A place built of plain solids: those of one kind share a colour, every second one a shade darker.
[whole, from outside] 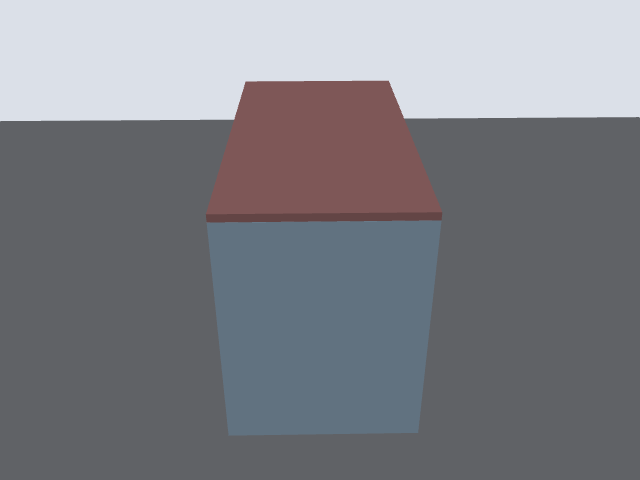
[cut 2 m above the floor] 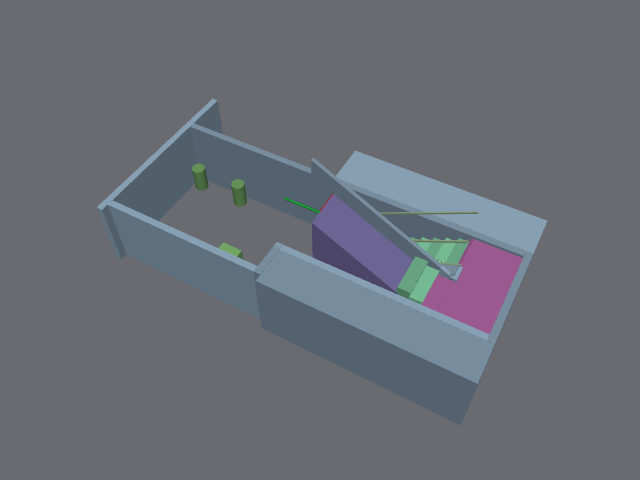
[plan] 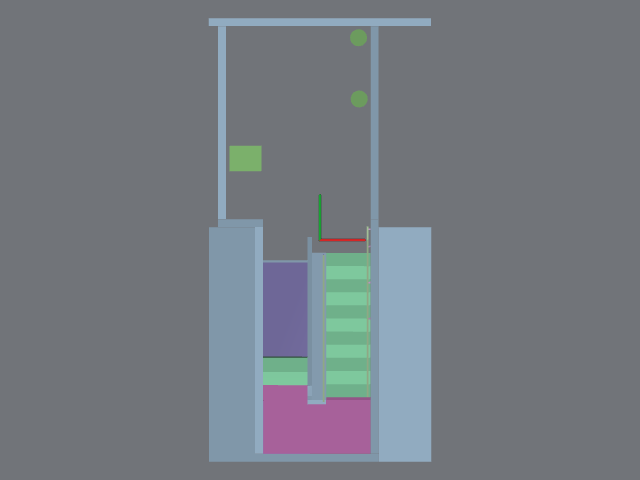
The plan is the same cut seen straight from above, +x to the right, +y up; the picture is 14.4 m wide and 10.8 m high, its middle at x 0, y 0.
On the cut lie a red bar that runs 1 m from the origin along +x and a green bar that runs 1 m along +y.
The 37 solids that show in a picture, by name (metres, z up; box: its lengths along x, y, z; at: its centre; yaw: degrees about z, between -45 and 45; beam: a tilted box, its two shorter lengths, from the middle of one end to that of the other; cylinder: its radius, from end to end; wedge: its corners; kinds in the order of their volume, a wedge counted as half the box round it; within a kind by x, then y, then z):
{
 "wall_1": {"box": [0.18, 4.34, 3.99], "at": [-2.21, 2.64, 1.69]},
 "wall_2": {"box": [1.04, 5.28, 6.67], "at": [-1.98, -2.35, 3.03]},
 "wall_3": {"box": [1.02, 0.18, 3.99], "at": [-1.79, 0.38, 1.69]},
 "wall_4": {"box": [0.18, 5.28, 6.67], "at": [-1.37, -2.17, 3.03]},
 "wall_5": {"box": [1.1, 0.1, 3.29], "at": [-0.73, -0.51, 1.6]},
 "wall_6": {"wedge": [[-0.28, -3.51, 1.74], [-0.28, -3.51, 2.06], [-0.28, -3.28, 2.18], [-0.28, -3.21, 1.74], [-0.18, -3.51, 1.74], [-0.18, -3.51, 2.06], [-0.18, -3.28, 2.18], [-0.18, -3.21, 1.74]]},
 "wall_7": {"wedge": [[-0.28, -3.28, 2.18], [-0.28, -3.22, 1.74], [-0.28, 0.07, 3.53], [-0.28, 0.07, 4.0], [-0.18, -3.28, 2.18], [-0.18, -3.22, 1.74], [-0.18, 0.07, 3.53], [-0.18, 0.07, 4.0]]},
 "wall_8": {"wedge": [[-0.18, -3.6, -0.3], [-0.18, -3.6, 2.06], [-0.18, -0.29, -0.3], [-0.18, -0.29, 0.26], [0.14, -3.6, -0.3], [0.14, -3.6, 2.06], [0.14, -0.29, -0.3], [0.14, -0.29, 0.26]]},
 "wall_9": {"box": [2.78, 0.18, 6.67], "at": [-0.07, -4.9, 3.03]},
 "wall_10": {"box": [0.42, 0.1, 0.18], "at": [-0.07, -3.65, 1.97]},
 "wall_11": {"box": [5.0, 0.18, 6.67], "at": [0.0, 4.9, 3.03]},
 "wall_12": {"box": [0.18, 5.28, 6.67], "at": [1.23, -2.17, 3.03]},
 "wall_13": {"box": [0.18, 4.34, 3.99], "at": [1.23, 2.64, 1.69]},
 "wall_14": {"box": [1.18, 5.28, 6.67], "at": [1.91, -2.35, 3.03]},
 "roof_1": {"box": [5.0, 9.98, 0.2], "at": [0.0, 0.0, 6.47]},
 "fill_1": {"wedge": [[-1.28, -3.23, -0.05], [-1.28, -3.23, 1.73], [-1.28, -0.51, -0.05], [-1.28, -0.51, 3.22], [-0.23, -3.23, -0.05], [-0.23, -3.23, 1.73], [-0.23, -0.51, -0.05], [-0.23, -0.51, 3.22]]},
 "tread_1": {"wedge": [[-1.28, -3.26, 2.09], [-1.28, -3.21, 1.74], [-1.28, -2.94, 2.08], [-1.28, -2.92, 1.9], [-0.28, -3.27, 2.08], [-0.28, -3.21, 1.74], [-0.28, -2.94, 2.08], [-0.28, -2.92, 1.9]]},
 "tread_2": {"wedge": [[-1.28, -2.97, 2.25], [-1.28, -2.92, 1.9], [-1.28, -2.65, 2.25], [-1.28, -2.62, 2.06], [-0.28, -2.97, 2.25], [-0.28, -2.92, 1.9], [-0.28, -2.65, 2.25], [-0.28, -2.62, 2.06]]},
 "tread_3": {"wedge": [[0.14, -3.59, 1.58], [0.14, -3.56, 1.76], [0.14, -3.3, 1.42], [0.14, -3.24, 1.77], [1.14, -3.59, 1.58], [1.14, -3.56, 1.76], [1.14, -3.3, 1.42], [1.14, -3.25, 1.77]]},
 "tread_4": {"wedge": [[0.14, -3.3, 1.42], [0.14, -3.27, 1.6], [0.14, -3.0, 1.26], [0.14, -2.95, 1.6], [1.14, -3.3, 1.42], [1.14, -3.27, 1.6], [1.14, -3.0, 1.26], [1.14, -2.95, 1.6]]},
 "tread_5": {"wedge": [[0.14, -3.0, 1.26], [0.14, -2.98, 1.44], [0.14, -2.7, 1.1], [0.14, -2.65, 1.44], [1.14, -3.0, 1.26], [1.14, -2.97, 1.44], [1.14, -2.7, 1.1], [1.14, -2.65, 1.44]]},
 "tread_6": {"wedge": [[0.14, -2.7, 1.1], [0.14, -2.68, 1.28], [0.14, -2.41, 0.94], [0.14, -2.36, 1.28], [1.14, -2.7, 1.1], [1.14, -2.68, 1.29], [1.14, -2.41, 0.94], [1.14, -2.36, 1.29]]},
 "tread_7": {"wedge": [[0.14, -2.41, 0.94], [0.14, -2.38, 1.12], [0.14, -2.11, 0.78], [0.14, -2.06, 1.12], [1.14, -2.41, 0.94], [1.14, -2.38, 1.12], [1.14, -2.11, 0.78], [1.14, -2.06, 1.12]]},
 "tread_8": {"wedge": [[0.14, -2.11, 0.78], [0.14, -2.09, 0.96], [0.14, -1.82, 0.62], [0.14, -1.77, 0.96], [1.14, -2.12, 0.78], [1.14, -2.09, 0.96], [1.14, -1.82, 0.62], [1.14, -1.77, 0.96]]},
 "tread_9": {"wedge": [[0.14, -1.82, 0.62], [0.14, -1.79, 0.8], [0.14, -1.52, 0.46], [0.14, -1.47, 0.8], [1.14, -1.82, 0.62], [1.14, -1.79, 0.8], [1.14, -1.52, 0.46], [1.14, -1.47, 0.8]]},
 "tread_10": {"wedge": [[0.14, -1.52, 0.46], [0.14, -1.5, 0.64], [0.14, -1.23, 0.3], [0.14, -1.17, 0.64], [1.14, -1.52, 0.46], [1.14, -1.5, 0.64], [1.14, -1.23, 0.3], [1.14, -1.18, 0.64]]},
 "tread_11": {"wedge": [[0.14, -1.23, 0.3], [0.14, -1.2, 0.48], [0.14, -0.94, 0.14], [0.14, -0.89, 0.48], [1.14, -1.23, 0.3], [1.14, -1.2, 0.48], [1.14, -0.93, 0.14], [1.14, -0.88, 0.48]]},
 "tread_12": {"wedge": [[0.14, -0.94, 0.14], [0.14, -0.91, 0.32], [0.14, -0.64, -0.02], [0.14, -0.59, 0.32], [1.14, -0.94, 0.14], [1.14, -0.91, 0.32], [1.14, -0.64, -0.02], [1.14, -0.59, 0.32]]},
 "tread_13": {"wedge": [[0.14, -0.64, -0.05], [0.14, -0.61, 0.16], [0.14, -0.33, -0.05], [0.14, -0.29, 0.16], [1.14, -0.65, -0.05], [1.14, -0.62, 0.16], [1.14, -0.32, -0.05], [1.14, -0.29, 0.16]]},
 "bin_1": {"box": [0.72, 0.58, 1.11], "at": [-1.68, 1.83, 0.51]},
 "bin_2": {"cylinder": 0.19, "from": [0.87, 4.55, 0.0], "to": [0.87, 4.55, 0.75]},
 "bin_3": {"cylinder": 0.19, "from": [0.88, 3.17, 0.0], "to": [0.88, 3.17, 0.75]},
 "floor_1": {"wedge": [[-1.28, -3.62, 1.74], [-1.28, -3.6, 1.92], [-1.28, -3.24, 1.92], [-1.28, -3.21, 1.74], [-0.28, -3.62, 1.74], [-0.28, -3.6, 1.92], [-0.28, -3.24, 1.92], [-0.28, -3.21, 1.74]]},
 "floor_2": {"box": [2.42, 1.21, 0.19], "at": [-0.07, -4.2, 1.83]},
 "floor_3": {"wedge": [[0.14, -3.62, 1.74], [0.14, -3.6, 1.92], [0.14, -3.57, 1.74], [0.14, -3.54, 1.92], [1.14, -3.62, 1.74], [1.14, -3.6, 1.92], [1.14, -3.57, 1.74], [1.14, -3.54, 1.92]]},
 "guard_rail_1": {"wedge": [[0.06, -3.65, 2.93], [0.06, -3.65, 2.97], [0.06, -0.34, 1.13], [0.06, -0.34, 1.17], [0.1, -3.65, 2.93], [0.1, -3.65, 2.97], [0.1, -0.34, 1.13], [0.1, -0.34, 1.17]]},
 "guard_rail_2": {"wedge": [[1.05, -3.54, 2.87], [1.05, -3.54, 2.91], [1.05, 0.0, 0.94], [1.05, 0.0, 0.99], [1.09, -3.54, 2.87], [1.09, -3.54, 2.91], [1.09, 0.0, 0.94], [1.09, 0.0, 0.99]]}
}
